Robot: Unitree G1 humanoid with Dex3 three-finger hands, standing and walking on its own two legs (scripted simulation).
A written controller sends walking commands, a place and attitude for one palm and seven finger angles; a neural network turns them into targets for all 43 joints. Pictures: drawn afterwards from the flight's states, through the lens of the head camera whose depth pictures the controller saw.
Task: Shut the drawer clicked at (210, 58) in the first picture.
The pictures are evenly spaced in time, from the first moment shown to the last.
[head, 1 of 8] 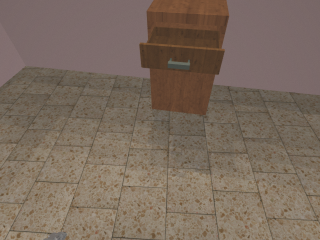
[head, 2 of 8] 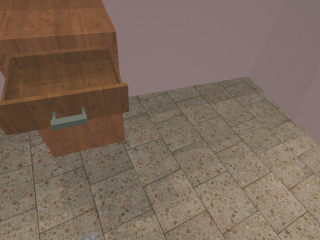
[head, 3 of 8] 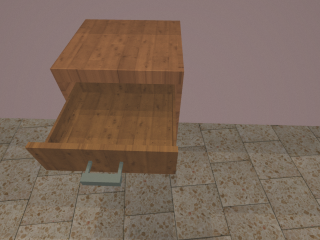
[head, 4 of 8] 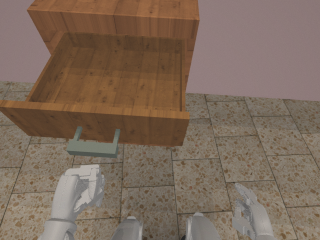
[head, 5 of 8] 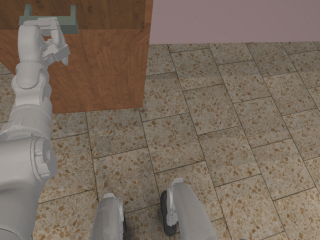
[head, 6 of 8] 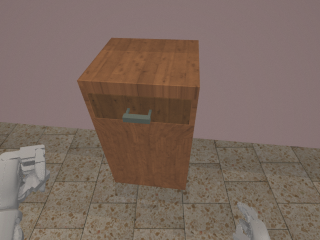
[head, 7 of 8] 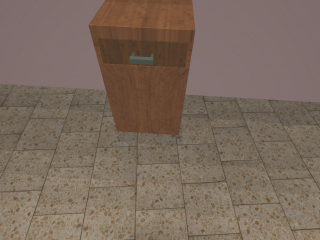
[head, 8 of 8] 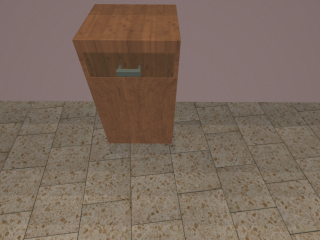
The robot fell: no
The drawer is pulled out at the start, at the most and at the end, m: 0.30 0.30 0.00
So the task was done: yes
